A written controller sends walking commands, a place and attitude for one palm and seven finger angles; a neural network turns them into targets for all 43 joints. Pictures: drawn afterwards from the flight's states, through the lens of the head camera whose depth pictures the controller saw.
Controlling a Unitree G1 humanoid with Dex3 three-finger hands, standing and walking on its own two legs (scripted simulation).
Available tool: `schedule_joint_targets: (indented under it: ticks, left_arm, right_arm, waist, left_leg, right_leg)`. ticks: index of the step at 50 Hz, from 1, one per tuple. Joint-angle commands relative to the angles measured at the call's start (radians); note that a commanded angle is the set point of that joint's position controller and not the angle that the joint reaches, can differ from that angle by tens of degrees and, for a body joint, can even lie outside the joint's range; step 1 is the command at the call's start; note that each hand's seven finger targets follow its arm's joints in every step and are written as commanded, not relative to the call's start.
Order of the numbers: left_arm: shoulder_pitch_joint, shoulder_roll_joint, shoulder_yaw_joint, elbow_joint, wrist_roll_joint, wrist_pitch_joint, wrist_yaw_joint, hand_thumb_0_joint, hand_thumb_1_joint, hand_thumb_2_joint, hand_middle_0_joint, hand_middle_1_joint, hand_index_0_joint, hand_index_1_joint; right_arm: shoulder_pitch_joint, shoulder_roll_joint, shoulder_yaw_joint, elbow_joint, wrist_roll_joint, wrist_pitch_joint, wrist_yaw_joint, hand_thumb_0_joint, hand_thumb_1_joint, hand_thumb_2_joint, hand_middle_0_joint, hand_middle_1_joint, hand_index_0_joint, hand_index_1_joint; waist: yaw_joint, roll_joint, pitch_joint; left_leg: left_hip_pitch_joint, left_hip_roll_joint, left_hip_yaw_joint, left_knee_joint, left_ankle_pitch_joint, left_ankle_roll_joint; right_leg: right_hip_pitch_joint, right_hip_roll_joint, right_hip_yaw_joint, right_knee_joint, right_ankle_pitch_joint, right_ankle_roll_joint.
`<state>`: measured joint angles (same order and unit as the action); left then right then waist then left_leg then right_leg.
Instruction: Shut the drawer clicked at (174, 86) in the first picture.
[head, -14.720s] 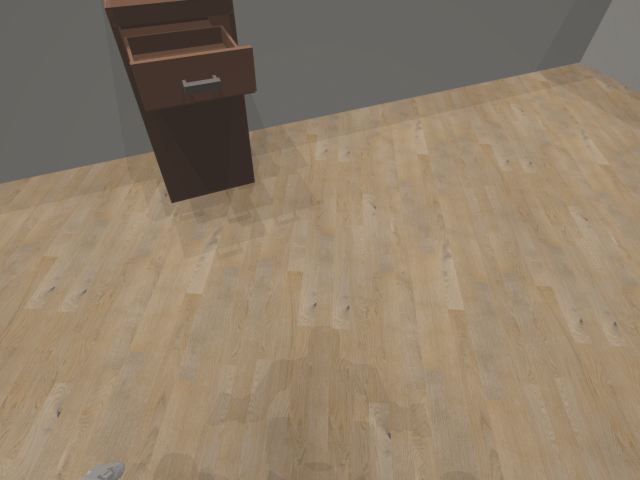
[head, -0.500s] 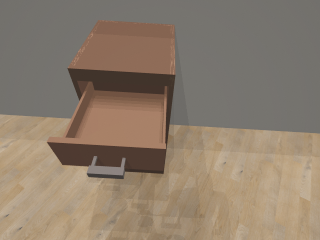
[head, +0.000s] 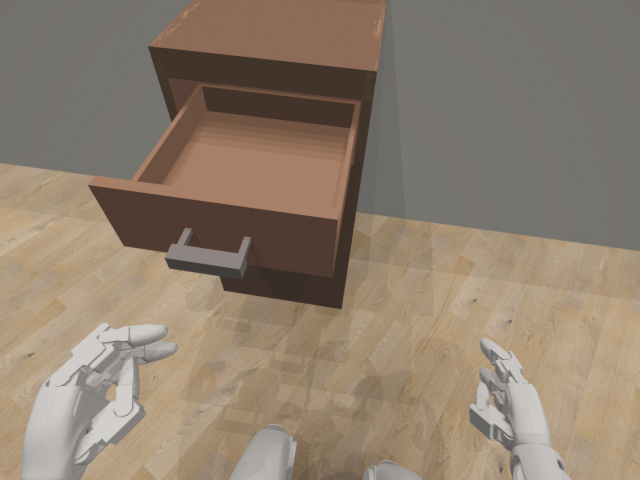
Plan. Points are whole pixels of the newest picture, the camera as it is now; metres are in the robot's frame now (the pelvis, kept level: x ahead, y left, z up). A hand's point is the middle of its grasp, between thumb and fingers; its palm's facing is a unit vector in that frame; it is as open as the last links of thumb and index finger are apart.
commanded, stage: raise the hand and make a fist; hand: left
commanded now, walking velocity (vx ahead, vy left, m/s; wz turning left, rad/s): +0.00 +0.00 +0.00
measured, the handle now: (211, 249) +0.41 +0.22 +0.02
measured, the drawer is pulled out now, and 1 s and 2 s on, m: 0.29 0.29 0.29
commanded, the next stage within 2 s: bring the fist close to the handle in 1.32 s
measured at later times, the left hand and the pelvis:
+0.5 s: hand (170, 377) +0.20 +0.19 +0.08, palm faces -0.08 -1.00 -0.01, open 3.2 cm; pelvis +0.02 +0.03 +0.03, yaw -2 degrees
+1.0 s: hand (166, 342) +0.22 +0.18 +0.13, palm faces -0.02 -1.00 -0.02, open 3.3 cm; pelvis +0.03 +0.05 +0.04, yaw -1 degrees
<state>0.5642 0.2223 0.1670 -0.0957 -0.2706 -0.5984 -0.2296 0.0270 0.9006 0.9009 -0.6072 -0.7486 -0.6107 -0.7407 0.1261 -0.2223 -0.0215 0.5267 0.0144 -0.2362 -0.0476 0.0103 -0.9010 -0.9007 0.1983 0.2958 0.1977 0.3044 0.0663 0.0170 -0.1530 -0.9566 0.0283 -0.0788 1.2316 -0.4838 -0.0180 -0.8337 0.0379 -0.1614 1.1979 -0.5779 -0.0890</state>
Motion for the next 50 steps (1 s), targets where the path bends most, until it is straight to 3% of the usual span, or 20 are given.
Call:
schedule_joint_targets:
  ticks: [1, 3, 5, 7, 9, 12, 14, 16, 19, 22, 24, 25, 29, 32, 34, 36, 39, 42, 45, 50]
  left_arm:
    - [-0.231, 0.123, -0.061, -0.081, -0.021, 0.05, -0.15, 0.0, 0.9, 0.9, -0.8, -0.95, -0.8, -0.95]
    - [-0.205, 0.165, -0.013, -0.019, -0.034, 0.203, -0.181, 0.0, 0.9, 0.9, -0.84, -0.993, -0.84, -0.993]
    - [-0.171, 0.219, 0.097, -0.013, -0.063, 0.325, -0.163, 0.0, 0.9, 0.9, -0.88, -1.037, -0.88, -1.037]
    - [-0.126, 0.22, 0.181, -0.103, -0.091, 0.372, -0.09, 0.0, 0.9, 0.9, -0.92, -1.08, -0.92, -1.08]
    - [-0.061, 0.211, 0.259, -0.142, -0.101, 0.343, 0.006, 0.0, 0.9, 0.9, -0.96, -1.123, -0.96, -1.123]
    - [-0.015, 0.136, 0.185, -0.211, -0.057, 0.224, 0.069, 0.0, 0.9, 0.9, -1.02, -1.188, -1.02, -1.188]
    - [0.013, 0.132, 0.138, -0.18, -0.01, 0.159, 0.061, 0.0, 0.9, 0.9, -1.06, -1.232, -1.06, -1.232]
    - [0.001, 0.073, 0.028, -0.154, 0.006, 0.111, 0.013, 0.0, 0.9, 0.9, -1.1, -1.275, -1.1, -1.275]
    - [0.01, 0.027, -0.056, -0.141, -0.02, 0.096, -0.068, 0.0, 0.9, 0.9, -1.16, -1.34, -1.16, -1.34]
    - [-0.034, 0.098, -0.006, -0.253, -0.034, 0.088, -0.07, 0.0, 0.9, 0.9, -1.22, -1.405, -1.22, -1.405]
    - [-0.088, 0.146, 0.035, -0.325, -0.016, 0.077, -0.017, 0.0, 0.9, 0.9, -1.26, -1.448, -1.26, -1.448]
    - [-0.06, 0.129, 0.035, -0.349, -0.009, 0.072, 0.011, 0.0, 0.9, 0.9, -1.28, -1.47, -1.28, -1.47]
    - [0.036, 0.064, 0.0, -0.325, 0.022, 0.119, 0.087, 0.0, 0.9, 0.9, -1.36, -1.557, -1.36, -1.557]
    - [0.062, -0.02, -0.146, -0.332, 0.056, 0.201, 0.074, 0.0, 0.9, 0.9, -1.4, -1.6, -1.4, -1.6]
    - [0.07, -0.015, -0.169, -0.304, 0.076, 0.262, 0.066, 0.0, 0.9, 0.9, -1.4, -1.6, -1.4, -1.6]
    - [0.054, 0.001, -0.183, -0.352, 0.09, 0.292, 0.063, 0.0, 0.9, 0.9, -1.4, -1.6, -1.4, -1.6]
    - [0.024, 0.045, -0.139, -0.423, 0.099, 0.291, 0.101, 0.0, 0.9, 0.9, -1.4, -1.6, -1.4, -1.6]
    - [0.018, -0.003, -0.181, -0.535, 0.099, 0.251, 0.145, 0.0, 0.9, 0.9, -1.4, -1.6, -1.4, -1.6]
    - [0.025, -0.014, -0.204, -0.546, 0.115, 0.231, 0.18, 0.0, 0.9, 0.9, -1.4, -1.6, -1.4, -1.6]
    - [0.096, -0.064, -0.274, -0.433, 0.147, 0.271, 0.166, 0.0, 0.9, 0.9, -1.4, -1.6, -1.4, -1.6]
  right_arm:
    - [0.014, -0.138, -0.017, -0.11, 0.03, -0.062, -0.037, 0.0, -0.9, -0.9, 0.2, 0.3, 0.2, 0.3]
    - [0.0, -0.146, -0.01, -0.142, 0.045, -0.046, -0.051, 0.0, -0.9, -0.9, 0.2, 0.3, 0.2, 0.3]
    - [-0.021, -0.137, -0.005, -0.173, 0.049, -0.018, -0.056, 0.0, -0.9, -0.9, 0.2, 0.3, 0.2, 0.3]
    - [-0.036, -0.105, -0.008, -0.188, 0.043, 0.003, -0.055, 0.0, -0.9, -0.9, 0.2, 0.3, 0.2, 0.3]
    - [-0.036, -0.078, -0.017, -0.162, 0.034, 0.016, -0.048, 0.0, -0.9, -0.9, 0.2, 0.3, 0.2, 0.3]
    - [0.008, -0.061, -0.033, -0.131, 0.027, 0.005, -0.025, 0.0, -0.9, -0.9, 0.2, 0.3, 0.2, 0.3]
    - [0.017, -0.073, -0.043, -0.112, 0.02, -0.001, -0.013, 0.0, -0.9, -0.9, 0.2, 0.3, 0.2, 0.3]
    - [0.03, -0.091, -0.048, -0.107, 0.019, -0.022, -0.005, 0.0, -0.9, -0.9, 0.2, 0.3, 0.2, 0.3]
    - [0.034, -0.118, -0.048, -0.12, 0.031, -0.052, -0.013, 0.0, -0.9, -0.9, 0.2, 0.3, 0.2, 0.3]
    - [0.057, -0.135, -0.053, -0.13, 0.029, -0.075, -0.025, 0.0, -0.9, -0.9, 0.2, 0.3, 0.2, 0.3]
    - [0.054, -0.134, -0.048, -0.128, 0.02, -0.076, -0.03, 0.0, -0.9, -0.9, 0.2, 0.3, 0.2, 0.3]
    - [0.054, -0.123, -0.048, -0.135, 0.018, -0.073, -0.028, 0.0, -0.9, -0.9, 0.2, 0.3, 0.2, 0.3]
    - [0.045, -0.108, -0.042, -0.156, 0.017, -0.034, -0.005, 0.0, -0.9, -0.9, 0.2, 0.3, 0.2, 0.3]
    - [0.036, -0.118, -0.027, -0.205, 0.021, -0.003, 0.011, 0.0, -0.9, -0.9, 0.2, 0.3, 0.2, 0.3]
    - [0.034, -0.122, -0.022, -0.222, 0.023, 0.016, 0.01, 0.0, -0.9, -0.9, 0.2, 0.3, 0.2, 0.3]
    - [0.039, -0.125, -0.016, -0.248, 0.025, 0.03, 0.007, 0.0, -0.9, -0.9, 0.2, 0.3, 0.2, 0.3]
    - [0.041, -0.12, -0.007, -0.261, 0.017, 0.046, 0.004, 0.0, -0.9, -0.9, 0.2, 0.3, 0.2, 0.3]
    - [0.061, -0.103, 0.004, -0.286, 0.009, 0.05, 0.014, 0.0, -0.9, -0.9, 0.2, 0.3, 0.2, 0.3]
    - [0.069, -0.107, 0.009, -0.286, 0.004, 0.056, 0.025, 0.0, -0.9, -0.9, 0.2, 0.3, 0.2, 0.3]
    - [0.071, -0.122, 0.003, -0.295, 0.012, 0.068, 0.033, 0.0, -0.9, -0.9, 0.2, 0.3, 0.2, 0.3]
  waist:
    - [-0.16, -0.04, -0.009]
    - [-0.117, -0.075, -0.048]
    - [-0.058, -0.09, -0.107]
    - [-0.013, -0.08, -0.169]
    - [0.013, -0.091, -0.188]
    - [-0.008, -0.023, -0.157]
    - [-0.039, -0.041, -0.116]
    - [-0.086, -0.043, -0.084]
    - [-0.114, -0.057, -0.042]
    - [-0.094, -0.008, -0.152]
    - [-0.079, 0.03, -0.178]
    - [-0.063, 0.051, -0.201]
    - [-0.05, 0.069, -0.183]
    - [-0.077, 0.078, -0.112]
    - [-0.086, 0.012, -0.069]
    - [-0.085, 0.014, -0.056]
    - [-0.074, 0.014, -0.055]
    - [-0.067, 0.089, -0.11]
    - [-0.074, 0.102, -0.1]
    - [-0.092, 0.02, -0.043]
  left_leg:
    - [0.04, -0.012, 0.046, -0.118, -0.031, 0.067]
    - [0.041, -0.023, 0.049, -0.152, -0.025, 0.071]
    - [0.06, -0.038, 0.051, -0.18, 0.01, 0.065]
    - [0.097, -0.04, 0.046, -0.207, 0.075, 0.055]
    - [0.138, -0.033, 0.04, -0.23, 0.148, 0.044]
    - [0.183, -0.027, 0.054, -0.266, 0.235, 0.039]
    - [0.185, -0.026, 0.051, -0.265, 0.251, 0.045]
    - [0.191, -0.027, 0.049, -0.257, 0.225, 0.05]
    - [0.212, -0.029, 0.041, -0.258, 0.175, 0.06]
    - [0.279, -0.028, 0.041, -0.28, 0.184, 0.064]
    - [0.322, -0.024, 0.034, -0.3, 0.2, 0.065]
    - [0.354, -0.023, 0.033, -0.315, 0.217, 0.061]
    - [0.398, -0.015, 0.023, -0.345, 0.294, 0.051]
    - [0.401, -0.006, 0.01, -0.372, 0.267, 0.047]
    - [0.374, -0.005, 0.001, -0.385, 0.222, 0.055]
    - [0.372, -0.005, -0.003, -0.396, 0.195, 0.052]
    - [0.39, -0.001, -0.018, -0.408, 0.182, 0.048]
    - [0.447, 0.005, -0.028, -0.407, 0.227, 0.037]
    - [0.447, 0.012, -0.048, -0.413, 0.2, 0.027]
    - [0.382, 0.007, -0.05, -0.422, 0.109, 0.034]
  right_leg:
    - [0.004, -0.048, 0.324, -0.43, -0.174, 0.087]
    - [0.095, -0.069, 0.343, -0.466, -0.204, 0.096]
    - [0.215, -0.097, 0.372, -0.491, -0.164, 0.112]
    - [0.306, -0.111, 0.363, -0.475, -0.029, 0.122]
    - [0.344, -0.1, 0.323, -0.44, 0.147, 0.128]
    - [0.316, -0.079, 0.261, -0.374, 0.371, 0.119]
    - [0.27, -0.071, 0.242, -0.358, 0.419, 0.126]
    - [0.205, -0.073, 0.233, -0.36, 0.389, 0.131]
    - [0.143, -0.064, 0.226, -0.399, 0.251, 0.118]
    - [0.162, -0.049, 0.198, -0.391, 0.184, 0.088]
    - [0.146, -0.029, 0.15, -0.349, 0.193, 0.071]
    - [0.148, -0.025, 0.128, -0.329, 0.212, 0.065]
    - [0.16, -0.016, 0.08, -0.307, 0.296, 0.059]
    - [0.135, -0.017, 0.065, -0.32, 0.274, 0.065]
    - [0.145, -0.015, 0.068, -0.344, 0.254, 0.068]
    - [0.146, -0.014, 0.066, -0.345, 0.235, 0.067]
    - [0.145, -0.009, 0.061, -0.339, 0.212, 0.062]
    - [0.129, -0.012, 0.055, -0.312, 0.217, 0.058]
    - [0.103, -0.009, 0.054, -0.299, 0.193, 0.058]
    - [0.103, -0.01, 0.055, -0.314, 0.159, 0.062]
